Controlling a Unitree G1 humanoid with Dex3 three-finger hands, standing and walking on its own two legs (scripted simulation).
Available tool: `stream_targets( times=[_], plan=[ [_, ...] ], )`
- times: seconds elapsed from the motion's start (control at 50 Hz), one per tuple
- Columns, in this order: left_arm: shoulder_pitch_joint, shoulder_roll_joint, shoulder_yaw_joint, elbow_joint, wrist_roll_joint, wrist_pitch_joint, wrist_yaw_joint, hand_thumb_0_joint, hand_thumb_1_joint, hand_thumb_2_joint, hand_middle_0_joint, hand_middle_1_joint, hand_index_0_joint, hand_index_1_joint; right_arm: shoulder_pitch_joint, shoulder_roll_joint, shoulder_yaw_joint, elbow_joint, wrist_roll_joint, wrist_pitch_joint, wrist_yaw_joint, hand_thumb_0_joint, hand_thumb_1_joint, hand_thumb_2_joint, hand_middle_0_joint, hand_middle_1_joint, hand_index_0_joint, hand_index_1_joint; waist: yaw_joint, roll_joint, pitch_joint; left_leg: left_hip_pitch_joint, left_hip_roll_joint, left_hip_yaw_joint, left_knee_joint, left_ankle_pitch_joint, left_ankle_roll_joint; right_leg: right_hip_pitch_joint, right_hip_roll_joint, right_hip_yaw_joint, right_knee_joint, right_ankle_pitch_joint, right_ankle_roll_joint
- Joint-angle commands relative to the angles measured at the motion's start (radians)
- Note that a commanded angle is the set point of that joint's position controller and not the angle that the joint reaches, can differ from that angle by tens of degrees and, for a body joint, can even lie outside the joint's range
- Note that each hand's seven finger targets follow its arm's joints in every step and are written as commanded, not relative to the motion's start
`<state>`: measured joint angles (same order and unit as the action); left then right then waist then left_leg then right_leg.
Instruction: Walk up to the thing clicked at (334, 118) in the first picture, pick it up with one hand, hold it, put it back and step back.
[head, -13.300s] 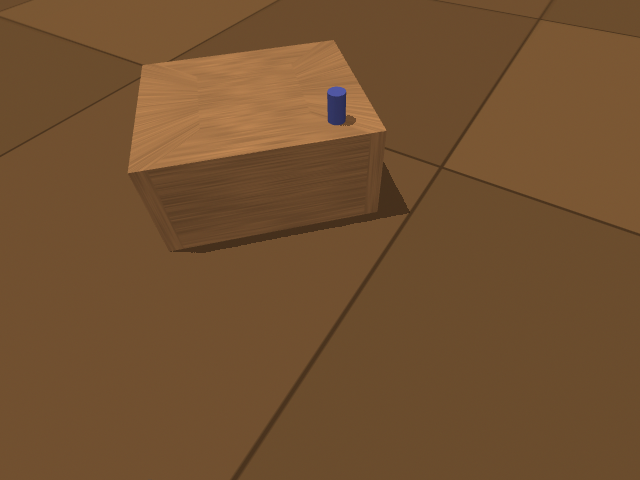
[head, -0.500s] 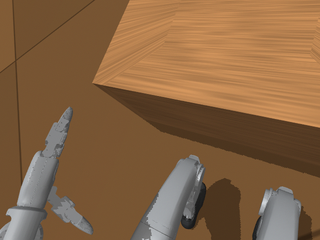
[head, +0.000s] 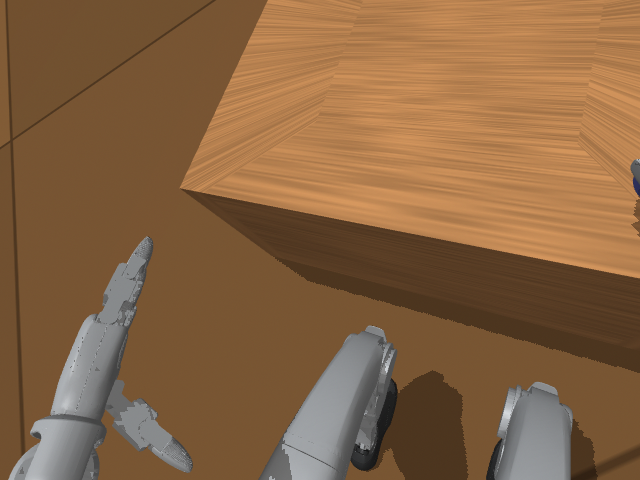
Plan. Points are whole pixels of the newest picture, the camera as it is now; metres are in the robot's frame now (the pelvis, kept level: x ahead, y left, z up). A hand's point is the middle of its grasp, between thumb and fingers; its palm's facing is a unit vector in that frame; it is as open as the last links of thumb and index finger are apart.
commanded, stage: settle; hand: right
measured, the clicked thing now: out of the picture +0.53 -0.21 -0.02
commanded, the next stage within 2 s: lift in 0.56 s
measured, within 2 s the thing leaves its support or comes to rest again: neither
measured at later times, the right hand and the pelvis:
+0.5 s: hand out of the picture +0.53 -0.20 +0.00, palm faces +0.16 +0.99 -0.01, open 9.4 cm; pelvis +0.01 +0.00 +0.03, yaw +0 degrees
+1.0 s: hand out of the picture +0.52 -0.20 +0.04, palm faces +0.17 +0.98 +0.00, open 9.4 cm; pelvis +0.02 +0.00 +0.06, yaw -1 degrees
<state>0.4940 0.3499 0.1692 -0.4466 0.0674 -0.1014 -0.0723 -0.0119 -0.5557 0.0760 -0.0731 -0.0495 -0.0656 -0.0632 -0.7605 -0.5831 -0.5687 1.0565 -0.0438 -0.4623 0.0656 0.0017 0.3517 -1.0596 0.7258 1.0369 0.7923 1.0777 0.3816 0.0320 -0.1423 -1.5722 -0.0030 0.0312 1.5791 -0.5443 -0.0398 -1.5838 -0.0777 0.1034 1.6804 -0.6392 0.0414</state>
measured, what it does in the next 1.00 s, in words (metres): rises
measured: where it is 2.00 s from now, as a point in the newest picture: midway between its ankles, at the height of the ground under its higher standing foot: (429, 472)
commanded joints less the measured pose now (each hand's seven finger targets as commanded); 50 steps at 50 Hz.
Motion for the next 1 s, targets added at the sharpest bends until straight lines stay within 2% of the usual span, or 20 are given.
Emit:
stream_targets(
  times=[0.0, 0.1, 0.22, 0.3, 0.32, 0.34, 0.42, 0.48, 0.56, 0.6, 0.64, 0.78, 0.8, 0.82, 0.84, 0.86, 0.9, 0.94, 0.96, 0.98],
  plan=[
    [0.037, 0.177, 0.162, -0.179, -0.016, -0.042, 0.04, 0.0, -0.575, 0.072, -0.053, -0.044, -0.041, -0.057, -0.386, -0.219, -0.005, -0.213, 0.013, -0.091, 0.006, 0.0, -0.237, -1.232, 1.305, 1.381, 1.341, 1.382, -0.004, -0.293, -0.591, 0.395, -0.034, 0.009, -0.201, 0.236, 0.055, 0.411, 0.04, -0.04, -0.223, 0.241, -0.053],
    [0.046, 0.162, 0.152, -0.152, -0.015, -0.037, 0.046, 0.0, -0.564, 0.065, -0.05, -0.045, -0.041, -0.055, -0.389, -0.225, -0.005, -0.191, 0.008, -0.098, 0.013, 0.0, -0.257, -1.271, 1.275, 1.395, 1.313, 1.396, -0.018, -0.303, -0.594, 0.415, -0.037, 0.012, -0.223, 0.224, 0.057, 0.438, 0.043, -0.039, -0.258, 0.233, -0.05],
    [0.063, 0.131, 0.115, -0.087, -0.003, -0.032, 0.041, 0.0, -0.565, 0.065, -0.048, -0.045, -0.04, -0.055, -0.414, -0.21, 0.011, -0.221, 0.01, -0.103, 0.009, 0.0, -0.264, -1.255, 1.286, 1.389, 1.321, 1.39, -0.037, -0.385, -0.592, 0.375, -0.041, 0.023, -0.215, 0.28, 0.066, 0.544, 0.035, -0.038, -0.273, 0.361, -0.037],
    [0.016, 0.158, 0.131, -0.087, -0.003, -0.031, 0.047, 0.0, -0.568, 0.068, -0.049, -0.046, -0.039, -0.056, -0.436, -0.202, 0.028, -0.233, 0.009, -0.109, 0.002, 0.0, -0.29, -1.27, 1.28, 1.393, 1.315, 1.393, -0.039, -0.397, -0.59, 0.354, -0.039, 0.027, -0.227, 0.23, 0.069, 0.583, 0.032, -0.032, -0.303, 0.315, -0.032],
    [0.016, 0.164, 0.143, -0.077, -0.001, -0.03, 0.05, 0.0, -0.564, 0.064, -0.048, -0.045, -0.039, -0.054, -0.464, -0.237, 0.008, -0.255, 0.006, -0.112, -0.007, 0.0, -0.286, -1.268, 1.27, 1.388, 1.305, 1.388, -0.039, -0.386, -0.591, 0.371, -0.039, 0.022, -0.241, 0.216, 0.068, 0.568, 0.034, -0.035, -0.304, 0.281, -0.036],
    [0.009, 0.156, 0.131, -0.089, 0.0, -0.032, 0.048, 0.0, -0.574, 0.071, -0.049, -0.044, -0.037, -0.057, -0.426, -0.173, 0.043, -0.212, 0.008, -0.108, -0.003, 0.0, -0.292, -1.262, 1.257, 1.375, 1.291, 1.376, -0.02, -0.37, -0.582, 0.385, -0.039, 0.025, -0.244, 0.231, 0.066, 0.561, 0.035, -0.034, -0.305, 0.288, -0.036],
    [0.034, 0.126, 0.085, -0.077, 0.0, -0.027, 0.045, 0.0, -0.568, 0.067, -0.045, -0.043, -0.035, -0.055, -0.418, -0.186, 0.034, -0.213, 0.012, -0.107, -0.001, 0.0, -0.306, -1.301, 1.274, 1.412, 1.309, 1.412, -0.042, -0.356, -0.603, 0.429, -0.041, 0.023, -0.257, 0.261, 0.065, 0.561, 0.039, -0.038, -0.315, 0.318, -0.037],
    [0.03, 0.141, 0.109, -0.065, 0.002, -0.023, 0.047, 0.0, -0.561, 0.061, -0.046, -0.044, -0.038, -0.052, -0.42, -0.202, 0.024, -0.209, 0.012, -0.106, -0.003, 0.0, -0.307, -1.317, 1.274, 1.424, 1.312, 1.425, -0.042, -0.353, -0.597, 0.446, -0.041, 0.019, -0.271, 0.271, 0.062, 0.561, 0.038, -0.04, -0.319, 0.317, -0.042],
    [0.023, 0.125, 0.092, -0.052, 0.003, -0.023, 0.045, 0.0, -0.565, 0.063, -0.046, -0.044, -0.036, -0.053, -0.41, -0.157, 0.038, -0.193, 0.022, -0.106, -0.002, 0.0, -0.321, -1.336, 1.283, 1.441, 1.321, 1.441, -0.038, -0.327, -0.576, 0.456, -0.042, 0.021, -0.277, 0.287, 0.061, 0.554, 0.038, -0.039, -0.325, 0.334, -0.043],
    [0.017, 0.137, 0.097, -0.04, 0.0, -0.019, 0.047, 0.0, -0.564, 0.061, -0.046, -0.044, -0.038, -0.053, -0.423, -0.201, 0.019, -0.214, 0.018, -0.111, -0.009, 0.0, -0.348, -1.322, 1.276, 1.424, 1.31, 1.424, -0.055, -0.336, -0.58, 0.448, -0.04, 0.02, -0.275, 0.276, 0.063, 0.564, 0.037, -0.04, -0.334, 0.335, -0.039],
    [0.01, 0.136, 0.103, -0.047, 0.004, -0.019, 0.047, 0.0, -0.562, 0.061, -0.045, -0.044, -0.036, -0.053, -0.408, -0.15, 0.044, -0.178, 0.017, -0.112, -0.008, 0.0, -0.334, -1.317, 1.263, 1.417, 1.298, 1.417, -0.034, -0.326, -0.56, 0.437, -0.042, 0.024, -0.286, 0.263, 0.062, 0.58, 0.035, -0.036, -0.342, 0.325, -0.039],
    [0.059, 0.095, 0.058, -0.051, 0.006, -0.013, 0.04, 0.0, -0.547, 0.055, -0.043, -0.046, -0.042, -0.046, -0.371, -0.163, 0.029, -0.23, 0.02, -0.116, 0.0, 0.0, -0.244, -1.329, 1.321, 1.459, 1.359, 1.46, -0.075, -0.338, -0.63, 0.551, -0.038, 0.009, -0.317, 0.334, 0.055, 0.613, 0.043, -0.054, -0.352, 0.378, -0.044],
    [0.07, 0.092, 0.061, -0.024, 0.001, -0.012, 0.04, 0.0, -0.547, 0.055, -0.043, -0.046, -0.042, -0.047, -0.355, -0.13, 0.041, -0.204, 0.029, -0.11, 0.005, 0.0, -0.248, -1.318, 1.314, 1.447, 1.35, 1.448, -0.07, -0.332, -0.603, 0.537, -0.04, 0.015, -0.315, 0.328, 0.058, 0.609, 0.046, -0.053, -0.365, 0.379, -0.039],
    [0.065, 0.097, 0.067, -0.031, 0.002, -0.014, 0.04, 0.0, -0.546, 0.054, -0.042, -0.046, -0.041, -0.046, -0.359, -0.146, 0.033, -0.277, 0.03, -0.113, 0.004, 0.0, -0.251, -1.317, 1.318, 1.448, 1.353, 1.449, -0.086, -0.358, -0.631, 0.533, -0.04, 0.016, -0.316, 0.353, 0.057, 0.654, 0.042, -0.05, -0.363, 0.425, -0.039],
    [0.053, 0.112, 0.087, -0.039, 0.001, -0.016, 0.042, 0.0, -0.542, 0.052, -0.042, -0.045, -0.042, -0.045, -0.35, -0.144, 0.032, -0.275, 0.032, -0.109, 0.003, 0.0, -0.291, -1.315, 1.325, 1.445, 1.357, 1.445, -0.078, -0.37, -0.65, 0.524, -0.039, 0.019, -0.315, 0.354, 0.058, 0.693, 0.039, -0.05, -0.365, 0.447, -0.036],
    [0.05, 0.123, 0.092, -0.031, 0.003, -0.014, 0.041, 0.0, -0.546, 0.053, -0.043, -0.046, -0.043, -0.046, -0.397, -0.169, 0.032, -0.345, 0.031, -0.111, -0.002, 0.0, -0.287, -1.318, 1.322, 1.446, 1.355, 1.447, -0.099, -0.396, -0.673, 0.527, -0.04, 0.017, -0.319, 0.348, 0.061, 0.718, 0.04, -0.053, -0.377, 0.45, -0.032],
    [0.072, 0.093, 0.072, 0.071, 0.004, -0.002, 0.038, 0.0, -0.546, 0.053, -0.043, -0.046, -0.042, -0.046, -0.33, -0.094, 0.053, -0.287, 0.044, -0.101, -0.005, 0.0, -0.276, -1.332, 1.329, 1.461, 1.364, 1.461, -0.104, -0.38, -0.556, 0.477, -0.042, 0.026, -0.325, 0.306, 0.065, 0.698, 0.035, -0.046, -0.4, 0.442, -0.026],
    [0.004, 0.08, 0.064, 0.036, 0.002, -0.009, 0.038, 0.0, -0.556, 0.059, -0.043, -0.043, -0.038, -0.048, -0.322, -0.044, 0.082, -0.299, 0.048, -0.102, -0.01, 0.0, -0.278, -1.315, 1.321, 1.445, 1.354, 1.445, -0.108, -0.329, -0.568, 0.52, -0.04, 0.022, -0.342, 0.317, 0.061, 0.674, 0.038, -0.048, -0.407, 0.406, -0.037],
    [0.001, 0.095, 0.08, 0.032, 0.002, -0.01, 0.041, 0.0, -0.555, 0.057, -0.042, -0.043, -0.038, -0.046, -0.292, -0.05, 0.07, -0.288, 0.047, -0.099, -0.012, 0.0, -0.289, -1.303, 1.319, 1.435, 1.351, 1.435, -0.105, -0.292, -0.561, 0.551, -0.04, 0.018, -0.357, 0.327, 0.055, 0.656, 0.039, -0.052, -0.41, 0.389, -0.042],
    [-0.011, 0.111, 0.083, -0.01, 0.0, -0.008, 0.044, 0.0, -0.559, 0.058, -0.044, -0.044, -0.04, -0.048, -0.349, -0.127, 0.036, -0.416, 0.045, -0.108, -0.021, 0.0, -0.292, -1.306, 1.315, 1.433, 1.348, 1.434, -0.129, -0.301, -0.631, 0.599, -0.036, 0.01, -0.36, 0.323, 0.057, 0.671, 0.044, -0.059, -0.423, 0.373, -0.04]
  ],
)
